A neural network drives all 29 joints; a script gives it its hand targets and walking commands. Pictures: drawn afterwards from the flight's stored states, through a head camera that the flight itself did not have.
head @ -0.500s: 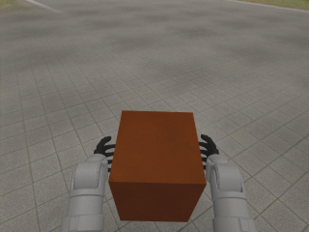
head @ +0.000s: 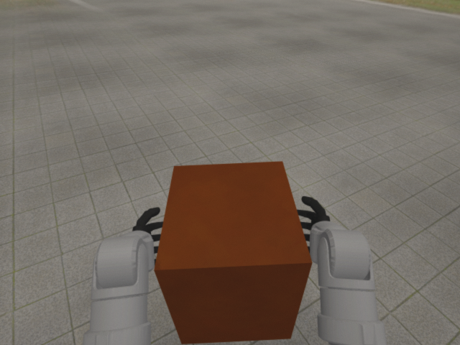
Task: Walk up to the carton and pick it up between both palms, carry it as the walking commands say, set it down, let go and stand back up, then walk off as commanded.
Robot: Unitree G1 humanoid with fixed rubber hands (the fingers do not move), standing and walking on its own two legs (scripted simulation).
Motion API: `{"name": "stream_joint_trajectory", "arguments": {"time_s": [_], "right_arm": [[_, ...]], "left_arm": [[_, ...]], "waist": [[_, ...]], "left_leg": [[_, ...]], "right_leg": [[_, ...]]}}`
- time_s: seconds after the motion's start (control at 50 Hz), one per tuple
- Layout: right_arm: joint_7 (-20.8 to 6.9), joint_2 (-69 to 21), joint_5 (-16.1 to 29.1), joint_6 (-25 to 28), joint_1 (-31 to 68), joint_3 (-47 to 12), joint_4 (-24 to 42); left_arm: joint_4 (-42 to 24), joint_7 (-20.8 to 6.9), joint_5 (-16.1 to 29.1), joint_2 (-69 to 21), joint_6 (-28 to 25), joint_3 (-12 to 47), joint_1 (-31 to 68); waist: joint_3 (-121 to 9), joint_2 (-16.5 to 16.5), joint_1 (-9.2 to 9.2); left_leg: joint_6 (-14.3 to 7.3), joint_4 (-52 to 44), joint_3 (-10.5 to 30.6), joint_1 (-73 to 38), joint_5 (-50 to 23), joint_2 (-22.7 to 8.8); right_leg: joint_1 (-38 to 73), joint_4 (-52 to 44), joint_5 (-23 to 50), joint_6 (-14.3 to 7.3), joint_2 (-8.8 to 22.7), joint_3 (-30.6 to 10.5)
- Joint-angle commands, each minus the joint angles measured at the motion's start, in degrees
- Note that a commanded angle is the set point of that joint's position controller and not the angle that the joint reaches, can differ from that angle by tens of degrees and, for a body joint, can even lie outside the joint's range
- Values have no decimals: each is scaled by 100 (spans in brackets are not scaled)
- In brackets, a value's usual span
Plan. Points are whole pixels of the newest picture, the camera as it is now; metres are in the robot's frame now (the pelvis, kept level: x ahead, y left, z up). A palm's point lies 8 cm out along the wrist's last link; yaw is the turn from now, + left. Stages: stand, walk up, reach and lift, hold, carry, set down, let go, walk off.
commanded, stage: carry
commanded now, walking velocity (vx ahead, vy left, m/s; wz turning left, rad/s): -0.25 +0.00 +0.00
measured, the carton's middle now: (232, 252) +0.29 +0.02 +0.04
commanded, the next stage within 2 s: none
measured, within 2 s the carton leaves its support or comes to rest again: neither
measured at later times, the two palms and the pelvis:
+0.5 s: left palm (163, 288) +0.18 +0.11 +0.09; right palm (362, 289) +0.21 -0.17 +0.09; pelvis -0.08 -0.04 +0.00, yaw +0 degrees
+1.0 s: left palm out of the picture +0.04 +0.08 +0.08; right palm out of the picture +0.07 -0.21 +0.08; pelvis -0.22 -0.08 +0.00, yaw +0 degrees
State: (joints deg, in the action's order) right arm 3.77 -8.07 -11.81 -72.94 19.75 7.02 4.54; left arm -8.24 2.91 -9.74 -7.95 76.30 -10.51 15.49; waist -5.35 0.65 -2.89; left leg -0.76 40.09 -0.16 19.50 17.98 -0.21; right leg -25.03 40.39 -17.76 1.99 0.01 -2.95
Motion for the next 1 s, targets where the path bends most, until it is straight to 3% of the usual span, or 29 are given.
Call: {"name": "stream_joint_trajectory", "arguments": {"time_s": [0.0,0.06,0.12,0.22,0.24,0.26,0.28,0.3,0.34,0.38,0.46,0.52,0.56,0.58,0.6,0.62,0.64,0.68,0.76,0.78,0.8,0.84,0.86,0.88,0.9,0.92,0.94,0.96,0.98], "right_arm": [[-1421,-5824,2963,93,3151,-3545,1169],[-1355,-5657,2772,121,2646,-3412,1099],[-1400,-5675,2832,125,2597,-3311,1186],[-1299,-5818,2783,143,2351,-3552,1099],[-1301,-5724,2654,168,2334,-3567,1167],[-1278,-5698,2688,192,2329,-3695,1309],[-1239,-5897,2861,288,2781,-3859,1734],[-1251,-5794,2956,301,3025,-3864,1739],[-1205,-5810,3057,297,3110,-4147,1904],[-1164,-5886,2939,344,2784,-4013,1525],[-1142,-5630,3051,187,2815,-4188,1837],[-1171,-5622,3093,140,2515,-4023,1563],[-1230,-5632,3060,121,2290,-3917,1351],[-1260,-5678,3022,128,2386,-3892,1426],[-1299,-5834,3084,156,2384,-3924,1468],[-1290,-5650,3036,246,2335,-3894,1567],[-1334,-5634,3022,269,2256,-3878,1596],[-1341,-5737,2922,249,2370,-3836,1525],[-1269,-5628,2769,212,2114,-3949,1684],[-1256,-5516,2702,213,2107,-3871,1656],[-1243,-5423,2650,177,1977,-3817,1547],[-1254,-5501,2719,175,2202,-3795,1311],[-1236,-5586,2696,182,2247,-3863,1271],[-1212,-5649,2859,241,2541,-4064,1854],[-1179,-5486,2823,240,2548,-4030,1783],[-1194,-5653,2838,197,2375,-4098,1627],[-1187,-5698,3006,251,2701,-4174,1739],[-1193,-5642,2915,238,2511,-4181,1612],[-1180,-5772,3031,277,2734,-4273,1860]], "left_arm": [[-1566,-1244,3256,-5674,-372,4587,4823],[-1464,-1276,3322,-5734,-301,4621,4697],[-1729,-1167,3295,-5749,-312,4747,4630],[-1429,-1230,3254,-5695,-335,4452,3972],[-1528,-1269,3266,-5720,-368,4578,4029],[-1477,-1318,3241,-5644,-410,4452,3825],[-1815,-1369,3318,-5607,-481,4502,4147],[-1856,-1364,3285,-5485,-554,4422,4271],[-1565,-1389,3117,-5567,-493,4309,3750],[-1785,-1422,3269,-5428,-519,4486,4144],[-1339,-1331,3000,-5401,-449,4197,3320],[-1514,-1276,2988,-5223,-480,4252,3260],[-1890,-1245,3073,-5070,-505,4394,3619],[-1630,-1243,3027,-5221,-483,4430,3501],[-2138,-1221,3195,-5257,-523,4593,3863],[-1936,-1245,3140,-5354,-528,4591,3709],[-2079,-1208,3087,-5353,-545,4685,3839],[-1786,-1221,3140,-5637,-543,4761,3825],[-1712,-1280,3150,-5575,-447,4651,3508],[-1626,-1298,3172,-5499,-428,4702,3332],[-1714,-1283,3184,-5367,-442,4624,3396],[-1764,-1282,3204,-5319,-446,4613,3723],[-2032,-1307,3258,-5298,-477,4649,4167],[-2090,-1305,3278,-5344,-510,4634,4173],[-1661,-1375,3185,-5235,-483,4504,3674],[-1807,-1383,3134,-5271,-463,4489,3621],[-2148,-1387,3189,-5161,-488,4504,3946],[-1868,-1389,3069,-5165,-485,4453,3671],[-2040,-1398,3162,-5247,-506,4438,3833]], "waist": [[-1374,608,351],[-1410,1338,319],[-1507,1344,357],[-2191,1442,260],[-2082,1225,199],[-2315,353,246],[-2369,-1044,321],[-2070,-1876,266],[-1462,-1022,193],[-1494,-467,238],[-1953,-1246,225],[-2251,-1763,244],[-2550,-1391,335],[-2579,-794,351],[-2422,472,346],[-2237,1854,346],[-2255,1623,403],[-1906,677,371],[-1678,1087,279],[-1815,1621,302],[-1910,961,311],[-2250,1329,234],[-1853,727,248],[-1881,-891,270],[-1506,-1999,296],[-1294,-1439,205],[-1157,-901,229],[-971,-543,241],[-1282,-737,265]], "left_leg": [[-644,-2166,1662,-220,-855,-1703],[-685,-1796,1277,-578,-1776,-1369],[-875,-1677,1631,-1074,-2920,-1624],[-793,-1056,1184,-1152,-3662,-1478],[-545,-619,807,-972,-3574,-1311],[-284,-433,711,-318,-2455,-1021],[-17,178,320,763,-367,-413],[160,1512,-31,1391,1594,274],[211,2933,348,1415,1536,226],[233,3050,253,1624,1098,164],[369,1986,-316,1085,1107,57],[242,132,-116,562,1109,-51],[215,-932,-431,-323,44,148],[164,-1411,-68,-852,-684,-189],[-128,-1787,1179,-1222,-1907,-1190],[-702,-1792,2346,-1738,-3838,-2352],[-1099,-1840,2545,-1221,-3450,-2619],[-1069,-2063,1886,-358,-1304,-2223],[-801,-1656,1023,-165,-1903,-1572],[-741,-1625,977,-522,-2256,-1498],[-755,-1470,1131,-427,-2760,-1650],[-567,-1365,1124,-519,-1760,-1629],[-209,-914,638,81,-1242,-1215],[81,-69,229,1079,99,-454],[292,1617,-201,1717,1702,189],[327,2813,157,1606,1632,302],[305,3041,540,1417,1206,191],[245,3236,390,1349,857,167],[344,3254,362,1350,576,153]], "right_leg": [[-1081,3016,-769,-6,-142,208],[-1047,2456,-955,60,6,356],[-1192,1983,-1188,51,-82,440],[198,-629,-409,-119,-49,716],[448,-1708,615,-82,211,568],[1351,-1909,1151,-211,588,-137],[1994,-1999,2773,-534,1746,-1474],[1779,-1954,3748,-1169,2611,-2277],[1010,-1897,3087,-1358,2261,-1692],[1233,-1682,3181,-1116,1839,-1140],[1661,-1659,3274,-1031,1613,-880],[1888,-978,4913,-1155,1662,-1102],[1348,-1009,3256,-901,1543,-913],[943,-692,2680,-626,1392,-817],[221,76,1340,-317,783,-301],[-902,933,-1234,-87,3,224],[-816,1936,-1865,-123,-163,125],[-699,3006,-1108,-73,-116,163],[-213,1361,-1130,-25,44,535],[-94,697,-1234,-16,-71,688],[137,525,-991,-59,-133,741],[793,-946,-430,-222,24,587],[1113,-1809,337,-181,403,82],[1658,-2523,433,-500,1612,-1757],[1189,-2451,1715,-1026,2720,-2748],[669,-2406,1856,-1288,2660,-2383],[332,-2407,527,-929,2179,-1850],[247,-2407,617,-753,1913,-1408],[627,-2386,277,-441,1522,-1109]]}}
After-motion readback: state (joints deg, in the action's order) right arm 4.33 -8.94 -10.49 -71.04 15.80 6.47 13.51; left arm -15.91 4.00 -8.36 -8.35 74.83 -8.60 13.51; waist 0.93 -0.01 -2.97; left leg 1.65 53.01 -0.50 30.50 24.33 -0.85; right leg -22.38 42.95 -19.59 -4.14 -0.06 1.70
